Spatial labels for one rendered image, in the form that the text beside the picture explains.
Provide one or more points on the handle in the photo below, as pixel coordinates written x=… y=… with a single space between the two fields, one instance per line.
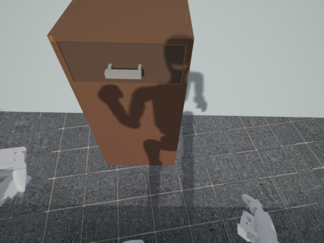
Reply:
x=123 y=73

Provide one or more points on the left robot hand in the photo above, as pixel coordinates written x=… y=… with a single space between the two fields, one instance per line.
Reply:
x=13 y=169

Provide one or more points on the drawer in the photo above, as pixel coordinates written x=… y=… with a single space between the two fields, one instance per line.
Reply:
x=161 y=63

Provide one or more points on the cabinet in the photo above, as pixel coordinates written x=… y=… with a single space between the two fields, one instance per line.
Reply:
x=133 y=123

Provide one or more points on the right robot hand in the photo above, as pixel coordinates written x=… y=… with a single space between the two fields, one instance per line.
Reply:
x=259 y=226

